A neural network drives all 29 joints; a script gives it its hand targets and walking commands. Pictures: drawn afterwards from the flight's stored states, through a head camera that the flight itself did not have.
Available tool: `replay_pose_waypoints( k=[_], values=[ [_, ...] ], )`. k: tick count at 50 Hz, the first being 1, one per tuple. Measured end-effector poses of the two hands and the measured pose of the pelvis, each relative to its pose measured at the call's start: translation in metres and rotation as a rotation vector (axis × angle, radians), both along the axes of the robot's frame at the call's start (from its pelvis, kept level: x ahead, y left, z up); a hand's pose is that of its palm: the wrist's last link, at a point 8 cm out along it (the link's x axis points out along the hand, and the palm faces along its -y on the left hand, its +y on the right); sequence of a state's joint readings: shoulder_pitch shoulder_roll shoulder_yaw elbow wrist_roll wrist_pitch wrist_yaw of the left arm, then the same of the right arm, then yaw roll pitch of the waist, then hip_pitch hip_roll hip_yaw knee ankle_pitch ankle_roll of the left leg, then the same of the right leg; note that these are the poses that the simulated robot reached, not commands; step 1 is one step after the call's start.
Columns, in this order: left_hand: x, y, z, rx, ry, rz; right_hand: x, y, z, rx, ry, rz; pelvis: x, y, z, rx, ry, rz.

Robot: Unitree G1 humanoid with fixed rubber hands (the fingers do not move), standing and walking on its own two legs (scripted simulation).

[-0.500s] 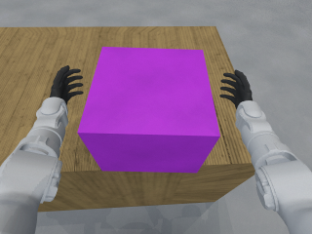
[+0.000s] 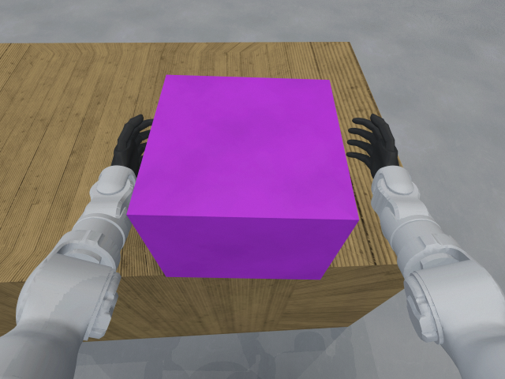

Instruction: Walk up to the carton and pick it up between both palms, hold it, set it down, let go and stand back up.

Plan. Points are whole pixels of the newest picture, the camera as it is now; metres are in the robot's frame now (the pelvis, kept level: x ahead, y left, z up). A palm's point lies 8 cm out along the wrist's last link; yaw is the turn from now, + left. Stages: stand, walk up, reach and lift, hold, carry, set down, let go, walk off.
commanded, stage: reach and lift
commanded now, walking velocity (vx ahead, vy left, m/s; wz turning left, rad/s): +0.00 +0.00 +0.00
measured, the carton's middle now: (245, 180) +0.45 +0.04 +0.02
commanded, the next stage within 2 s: none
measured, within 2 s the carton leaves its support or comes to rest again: leaves its support in 1.42 s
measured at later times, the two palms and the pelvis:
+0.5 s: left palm (129, 162) +0.43 +0.23 +0.07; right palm (361, 172) +0.44 -0.15 +0.06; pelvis +0.00 +0.01 +0.00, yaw +0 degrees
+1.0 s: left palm (134, 161) +0.44 +0.22 +0.07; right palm (363, 170) +0.44 -0.16 +0.06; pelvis +0.00 +0.00 +0.00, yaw +0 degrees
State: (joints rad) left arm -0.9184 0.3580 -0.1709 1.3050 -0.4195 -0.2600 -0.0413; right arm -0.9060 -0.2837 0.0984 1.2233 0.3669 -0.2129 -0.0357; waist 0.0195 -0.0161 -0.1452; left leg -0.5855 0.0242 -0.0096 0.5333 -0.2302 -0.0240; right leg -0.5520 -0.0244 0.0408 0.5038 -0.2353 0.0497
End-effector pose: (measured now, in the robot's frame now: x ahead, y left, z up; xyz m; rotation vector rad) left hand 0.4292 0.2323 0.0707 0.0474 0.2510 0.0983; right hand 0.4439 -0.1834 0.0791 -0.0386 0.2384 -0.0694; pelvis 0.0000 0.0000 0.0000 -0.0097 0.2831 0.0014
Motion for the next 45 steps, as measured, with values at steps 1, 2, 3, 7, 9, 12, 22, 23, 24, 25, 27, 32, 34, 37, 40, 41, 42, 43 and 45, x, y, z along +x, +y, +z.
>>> replay_pose_waypoints(
  k=[1,2,3,7,9,12,22,23,24,25,27,32,34,37,40,41,42,43,45],
  values=[
    [-0.001,-0.001,0.000,0.001,-0.001,0.003,-0.001,0.004,-0.001,0.007,0.001,0.006,-0.001,0.000,0.000,0.000,-0.001,0.000],
    [-0.002,-0.001,0.001,0.002,-0.002,0.007,-0.003,0.008,-0.001,0.013,0.002,0.011,-0.002,0.000,0.000,0.000,-0.003,0.000],
    [-0.003,-0.001,0.001,0.003,-0.003,0.010,-0.004,0.012,-0.002,0.019,0.003,0.015,-0.003,0.000,0.000,-0.001,-0.004,0.000],
    [-0.006,-0.001,0.002,0.005,-0.008,0.009,-0.008,0.026,-0.005,0.038,0.012,0.023,-0.005,0.002,0.000,-0.002,-0.008,0.000],
    [-0.006,-0.001,0.002,0.003,-0.010,0.015,-0.010,0.030,-0.007,0.041,0.016,0.020,-0.007,0.003,-0.001,-0.004,-0.008,0.000],
    [-0.006,-0.001,0.002,0.002,-0.009,0.024,-0.011,0.030,-0.007,0.038,0.015,0.007,-0.008,0.004,-0.001,-0.005,-0.002,0.000],
    [0.002,0.001,0.000,0.006,-0.006,0.041,-0.007,0.030,-0.015,0.034,0.032,-0.004,-0.006,0.005,-0.002,-0.007,0.029,0.000],
    [0.003,0.000,-0.001,0.005,-0.004,0.040,-0.007,0.030,-0.016,0.034,0.034,-0.004,-0.005,0.005,-0.002,-0.007,0.030,0.000],
    [0.003,0.000,-0.002,0.005,-0.003,0.038,-0.006,0.030,-0.016,0.034,0.035,-0.005,-0.005,0.005,-0.002,-0.007,0.032,0.000],
    [0.004,-0.001,-0.003,0.004,-0.002,0.037,-0.005,0.030,-0.017,0.034,0.036,-0.006,-0.004,0.005,-0.002,-0.007,0.033,0.000],
    [0.005,-0.002,-0.003,0.002,-0.003,0.035,-0.004,0.030,-0.018,0.034,0.038,-0.007,-0.003,0.005,-0.002,-0.007,0.035,0.000],
    [0.008,-0.005,-0.003,0.000,-0.009,0.036,-0.002,0.029,-0.017,0.034,0.036,-0.013,-0.001,0.005,-0.002,-0.007,0.041,0.000],
    [0.008,-0.006,-0.003,0.005,-0.010,0.035,-0.001,0.029,-0.017,0.033,0.036,-0.013,-0.001,0.005,-0.002,-0.007,0.041,0.000],
    [0.008,-0.006,-0.003,0.008,-0.011,0.033,-0.002,0.029,-0.017,0.029,0.035,-0.012,-0.001,0.005,-0.002,-0.007,0.041,0.000],
    [0.008,-0.006,-0.002,0.009,-0.014,0.033,-0.002,0.029,-0.017,0.024,0.033,-0.013,-0.001,0.005,-0.002,-0.007,0.040,0.000],
    [0.008,-0.006,-0.002,0.010,-0.015,0.033,-0.002,0.029,-0.016,0.020,0.032,-0.012,-0.001,0.005,-0.002,-0.007,0.040,0.000],
    [0.008,-0.006,-0.002,0.008,-0.016,0.034,-0.002,0.029,-0.016,0.016,0.031,-0.012,-0.002,0.005,-0.002,-0.007,0.040,0.000],
    [0.008,-0.006,-0.002,0.008,-0.017,0.034,-0.002,0.029,-0.016,0.011,0.030,-0.011,-0.002,0.005,-0.002,-0.007,0.040,0.000],
    [0.007,-0.007,-0.002,0.008,-0.021,0.033,-0.002,0.028,-0.016,0.006,0.028,-0.012,-0.002,0.005,-0.002,-0.007,0.039,0.000]
  ],
)
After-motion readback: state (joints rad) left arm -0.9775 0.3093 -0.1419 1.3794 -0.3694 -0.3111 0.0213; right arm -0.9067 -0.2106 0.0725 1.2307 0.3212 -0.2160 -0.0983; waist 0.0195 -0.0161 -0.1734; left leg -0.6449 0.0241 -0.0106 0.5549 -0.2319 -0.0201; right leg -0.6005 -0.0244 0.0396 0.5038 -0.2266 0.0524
